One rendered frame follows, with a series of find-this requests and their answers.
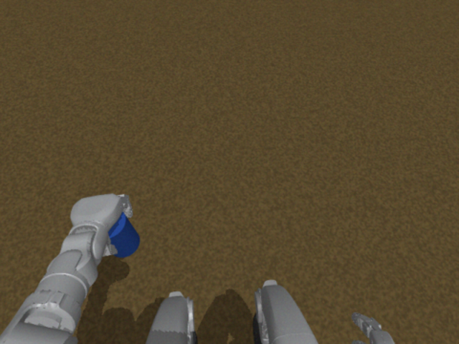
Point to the left robot arm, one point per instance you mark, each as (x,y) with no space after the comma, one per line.
(51,313)

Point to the right robot hand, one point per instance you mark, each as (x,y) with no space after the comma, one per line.
(372,329)

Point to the left robot hand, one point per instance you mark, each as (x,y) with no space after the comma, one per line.
(104,209)

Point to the can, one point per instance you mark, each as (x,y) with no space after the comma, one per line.
(124,237)

